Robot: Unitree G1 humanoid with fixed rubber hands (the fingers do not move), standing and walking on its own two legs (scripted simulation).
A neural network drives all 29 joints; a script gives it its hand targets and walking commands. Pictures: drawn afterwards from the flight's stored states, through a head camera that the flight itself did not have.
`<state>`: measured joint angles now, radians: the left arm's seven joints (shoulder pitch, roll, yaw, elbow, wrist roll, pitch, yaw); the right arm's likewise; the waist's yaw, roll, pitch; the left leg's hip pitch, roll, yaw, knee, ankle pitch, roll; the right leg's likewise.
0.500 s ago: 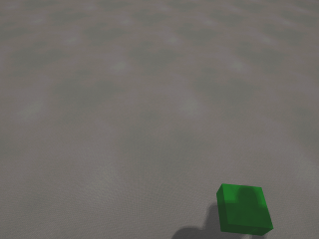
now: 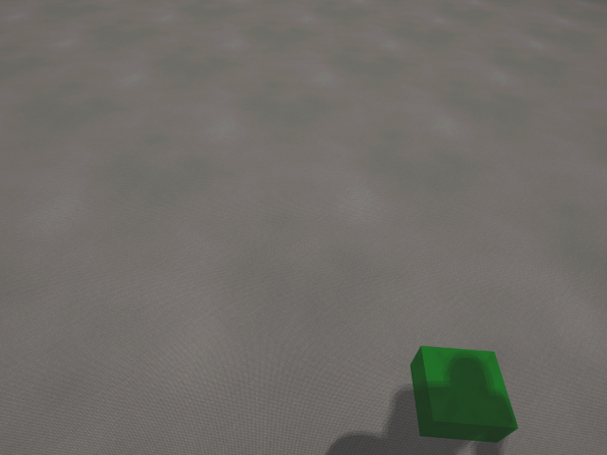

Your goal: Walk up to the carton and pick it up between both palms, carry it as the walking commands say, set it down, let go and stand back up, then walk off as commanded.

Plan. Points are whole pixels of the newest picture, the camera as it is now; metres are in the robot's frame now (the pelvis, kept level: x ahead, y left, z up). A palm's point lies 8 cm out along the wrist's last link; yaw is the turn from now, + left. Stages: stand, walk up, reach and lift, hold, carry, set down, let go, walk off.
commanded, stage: stand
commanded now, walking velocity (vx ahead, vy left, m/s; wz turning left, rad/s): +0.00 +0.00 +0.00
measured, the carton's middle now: (457, 392) +0.48 -0.50 -0.71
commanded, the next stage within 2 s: walk off in 0.74 s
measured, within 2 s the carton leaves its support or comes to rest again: neither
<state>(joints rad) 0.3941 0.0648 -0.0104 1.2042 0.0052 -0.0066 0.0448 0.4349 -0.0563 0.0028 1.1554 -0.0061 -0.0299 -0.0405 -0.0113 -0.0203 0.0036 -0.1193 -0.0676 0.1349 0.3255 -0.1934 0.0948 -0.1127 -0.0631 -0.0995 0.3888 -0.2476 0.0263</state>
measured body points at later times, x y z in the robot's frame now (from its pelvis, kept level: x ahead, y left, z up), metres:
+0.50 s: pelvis +0.01 -0.01 +0.00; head +0.01 -0.01 +0.45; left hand -0.07 +0.16 -0.16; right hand -0.06 -0.20 -0.16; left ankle +0.00 +0.05 -0.74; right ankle -0.02 -0.13 -0.74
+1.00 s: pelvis +0.00 -0.01 +0.00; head +0.01 -0.01 +0.45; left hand -0.06 +0.17 -0.17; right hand -0.05 -0.21 -0.16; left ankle +0.00 +0.05 -0.74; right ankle -0.02 -0.13 -0.74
